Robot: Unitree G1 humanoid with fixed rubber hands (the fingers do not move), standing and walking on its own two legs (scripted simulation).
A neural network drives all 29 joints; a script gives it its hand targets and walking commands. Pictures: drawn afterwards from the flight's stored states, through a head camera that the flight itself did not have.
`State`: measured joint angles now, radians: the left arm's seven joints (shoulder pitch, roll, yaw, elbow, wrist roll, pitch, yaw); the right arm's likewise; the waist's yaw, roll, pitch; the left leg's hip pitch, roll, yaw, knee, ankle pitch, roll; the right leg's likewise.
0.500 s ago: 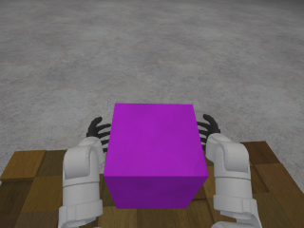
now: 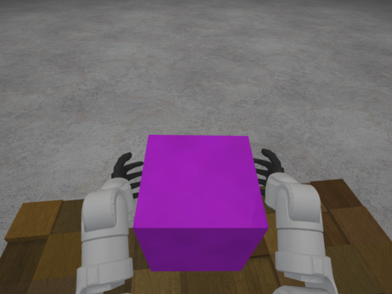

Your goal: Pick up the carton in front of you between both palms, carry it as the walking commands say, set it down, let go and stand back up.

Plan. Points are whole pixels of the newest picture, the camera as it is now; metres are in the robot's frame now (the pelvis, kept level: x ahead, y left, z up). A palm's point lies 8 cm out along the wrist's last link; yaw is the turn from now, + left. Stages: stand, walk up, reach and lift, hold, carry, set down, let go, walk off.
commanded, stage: carry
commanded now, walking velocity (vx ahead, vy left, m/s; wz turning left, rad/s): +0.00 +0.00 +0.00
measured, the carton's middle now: (197, 206) +0.32 +0.00 +0.03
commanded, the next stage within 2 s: none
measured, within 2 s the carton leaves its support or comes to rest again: neither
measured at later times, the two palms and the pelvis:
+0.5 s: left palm (121, 192) +0.31 +0.15 +0.11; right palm (272, 186) +0.31 -0.15 +0.11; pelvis -0.01 +0.00 +0.00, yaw +0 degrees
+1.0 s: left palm (115, 190) +0.31 +0.16 +0.11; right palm (267, 183) +0.32 -0.14 +0.11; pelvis +0.00 +0.01 +0.00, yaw +0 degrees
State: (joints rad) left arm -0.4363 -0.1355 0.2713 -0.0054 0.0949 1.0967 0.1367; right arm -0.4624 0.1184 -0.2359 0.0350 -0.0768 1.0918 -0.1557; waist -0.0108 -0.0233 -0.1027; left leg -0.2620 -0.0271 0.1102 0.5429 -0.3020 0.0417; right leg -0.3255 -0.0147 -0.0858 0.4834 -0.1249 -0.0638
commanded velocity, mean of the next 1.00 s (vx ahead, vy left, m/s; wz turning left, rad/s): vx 0.00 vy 0.00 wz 0.00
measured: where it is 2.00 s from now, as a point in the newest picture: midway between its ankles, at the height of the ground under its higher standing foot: outside the picture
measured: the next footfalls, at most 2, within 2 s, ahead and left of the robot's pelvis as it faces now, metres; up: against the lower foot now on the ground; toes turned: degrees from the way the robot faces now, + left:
left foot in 1.94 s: +0.41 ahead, +0.13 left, -0.01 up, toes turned +6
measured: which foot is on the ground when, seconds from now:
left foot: down 0.00-1.00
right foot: down 0.00-1.00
